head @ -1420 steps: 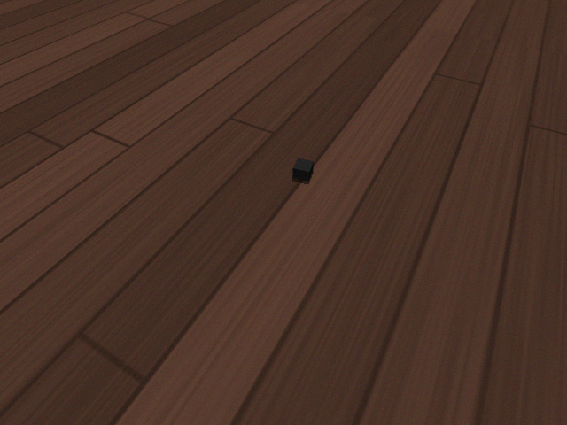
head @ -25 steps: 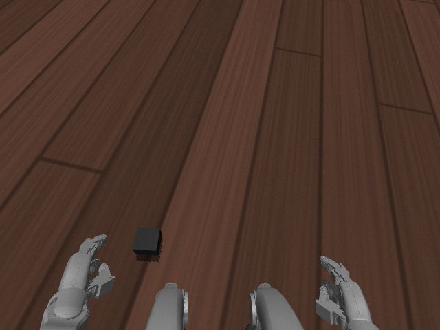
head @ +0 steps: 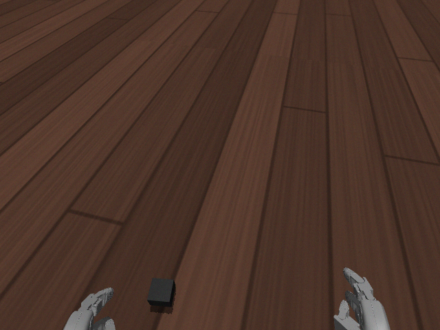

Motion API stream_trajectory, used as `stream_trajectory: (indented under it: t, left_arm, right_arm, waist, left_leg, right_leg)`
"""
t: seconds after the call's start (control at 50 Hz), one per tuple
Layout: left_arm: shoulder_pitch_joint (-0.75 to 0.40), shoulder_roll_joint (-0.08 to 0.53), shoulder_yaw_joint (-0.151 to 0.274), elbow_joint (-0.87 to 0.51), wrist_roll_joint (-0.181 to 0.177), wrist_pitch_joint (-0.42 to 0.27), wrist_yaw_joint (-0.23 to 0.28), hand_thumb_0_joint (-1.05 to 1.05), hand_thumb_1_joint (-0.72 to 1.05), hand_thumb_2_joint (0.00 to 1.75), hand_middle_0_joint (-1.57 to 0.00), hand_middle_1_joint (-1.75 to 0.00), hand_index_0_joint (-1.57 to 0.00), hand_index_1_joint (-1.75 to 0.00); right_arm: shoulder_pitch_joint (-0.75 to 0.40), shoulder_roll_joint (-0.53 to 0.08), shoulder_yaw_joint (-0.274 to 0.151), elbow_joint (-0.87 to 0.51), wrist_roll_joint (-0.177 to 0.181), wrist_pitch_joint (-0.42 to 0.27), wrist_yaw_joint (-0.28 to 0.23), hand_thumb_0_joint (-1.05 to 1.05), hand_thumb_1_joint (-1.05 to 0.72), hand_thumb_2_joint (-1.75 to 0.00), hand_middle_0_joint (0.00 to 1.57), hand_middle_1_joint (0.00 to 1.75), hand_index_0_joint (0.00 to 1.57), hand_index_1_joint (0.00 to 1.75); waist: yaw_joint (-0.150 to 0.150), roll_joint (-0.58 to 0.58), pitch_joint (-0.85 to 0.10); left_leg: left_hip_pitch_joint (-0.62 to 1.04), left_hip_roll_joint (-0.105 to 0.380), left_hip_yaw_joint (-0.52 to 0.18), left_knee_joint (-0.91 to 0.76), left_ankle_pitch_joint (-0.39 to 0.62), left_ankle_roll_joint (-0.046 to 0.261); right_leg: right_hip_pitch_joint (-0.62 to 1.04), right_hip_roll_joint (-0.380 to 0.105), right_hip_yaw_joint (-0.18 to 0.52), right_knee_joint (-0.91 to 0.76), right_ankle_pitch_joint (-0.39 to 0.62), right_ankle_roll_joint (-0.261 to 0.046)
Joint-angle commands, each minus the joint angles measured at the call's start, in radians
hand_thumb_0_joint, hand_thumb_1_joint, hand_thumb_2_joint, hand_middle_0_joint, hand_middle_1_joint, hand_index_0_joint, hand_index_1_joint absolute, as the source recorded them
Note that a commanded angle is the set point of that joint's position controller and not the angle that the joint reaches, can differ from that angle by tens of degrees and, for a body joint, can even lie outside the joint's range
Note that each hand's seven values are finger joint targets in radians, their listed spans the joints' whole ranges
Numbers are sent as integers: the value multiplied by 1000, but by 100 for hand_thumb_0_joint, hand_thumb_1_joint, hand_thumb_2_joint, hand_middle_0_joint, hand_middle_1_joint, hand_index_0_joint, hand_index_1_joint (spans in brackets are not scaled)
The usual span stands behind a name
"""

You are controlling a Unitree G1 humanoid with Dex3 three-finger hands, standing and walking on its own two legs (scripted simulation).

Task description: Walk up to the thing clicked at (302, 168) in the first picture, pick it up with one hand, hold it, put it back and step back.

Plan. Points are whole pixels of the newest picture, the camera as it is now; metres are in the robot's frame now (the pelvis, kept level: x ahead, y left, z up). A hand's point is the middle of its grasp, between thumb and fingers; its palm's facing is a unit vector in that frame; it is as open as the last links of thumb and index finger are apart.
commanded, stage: home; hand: left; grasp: from above
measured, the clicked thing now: (161, 292) +0.44 +0.23 -0.68
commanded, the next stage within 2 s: stand in 1.86 s
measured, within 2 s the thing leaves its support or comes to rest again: neither
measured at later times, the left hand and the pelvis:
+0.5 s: hand out of the picture +0.17 +0.17 -0.05, palm faces +0.05 -0.98 -0.22, open 7.4 cm; pelvis +0.00 -0.01 +0.00, yaw +0 degrees
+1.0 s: hand out of the picture +0.16 +0.18 -0.05, palm faces +0.05 -0.98 -0.21, open 7.4 cm; pelvis +0.00 +0.00 +0.00, yaw +0 degrees
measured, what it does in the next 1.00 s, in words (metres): stands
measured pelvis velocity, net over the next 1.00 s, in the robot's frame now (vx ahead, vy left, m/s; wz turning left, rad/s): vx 0.00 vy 0.00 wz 0.00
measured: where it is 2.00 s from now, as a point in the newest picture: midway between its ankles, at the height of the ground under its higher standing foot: outside the picture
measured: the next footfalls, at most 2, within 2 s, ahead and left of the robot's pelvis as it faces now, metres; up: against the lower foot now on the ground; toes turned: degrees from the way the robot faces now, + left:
none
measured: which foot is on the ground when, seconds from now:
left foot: down 0.00-1.00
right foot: down 0.00-1.00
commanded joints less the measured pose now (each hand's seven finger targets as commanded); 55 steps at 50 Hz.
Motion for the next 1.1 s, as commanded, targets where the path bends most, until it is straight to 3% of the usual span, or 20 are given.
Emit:
stream_trajectory:
  t: [0.0, 0.36, 0.68, 0.92, 1.08]
  left_arm:
    - [-62, 108, 55, -175, 8, -62, -6, 0, 90, 90, -20, -30, -20, -30]
    - [-35, 109, 56, -180, 4, -68, 4, 0, 90, 90, -20, -30, -20, -30]
    - [-36, 114, 60, -174, 5, -60, 3, 0, 90, 90, -20, -30, -20, -30]
    - [-62, 114, 49, -189, 7, -62, 1, 0, 90, 90, -20, -30, -20, -30]
    - [-42, 105, 46, -174, 3, -57, -2, 0, 90, 90, -20, -30, -20, -30]
  right_arm:
    - [-64, -117, -49, -146, -5, -71, -5, 0, -90, -90, 20, 30, 20, 30]
    - [-72, -116, -46, -132, -6, -81, -8, 0, -90, -90, 20, 30, 20, 30]
    - [-68, -115, -48, -125, -5, -80, -11, 0, -90, -90, 20, 30, 20, 30]
    - [-71, -120, -50, -129, -4, -80, -9, 0, -90, -90, 20, 30, 20, 30]
    - [-73, -116, -45, -133, -4, -81, -6, 0, -90, -90, 20, 30, 20, 30]
  waist:
    - [-9, 7, -29]
    - [3, -19, -88]
    - [6, -17, -77]
    - [-3, -8, -73]
    - [8, -6, -56]
  left_leg:
    - [103, -32, 14, -189, 140, 22]
    - [119, -34, 19, -158, 228, 24]
    - [117, -35, 36, -147, 227, 25]
    - [118, -30, 21, -166, 194, 23]
    - [100, -26, 6, -177, 173, 20]
  right_leg:
    - [-3, 43, -32, -151, 123, -25]
    - [42, 41, -26, -139, 208, -22]
    - [41, 35, -17, -150, 214, -17]
    - [29, 40, -22, -139, 177, -23]
    - [18, 43, -29, -135, 152, -26]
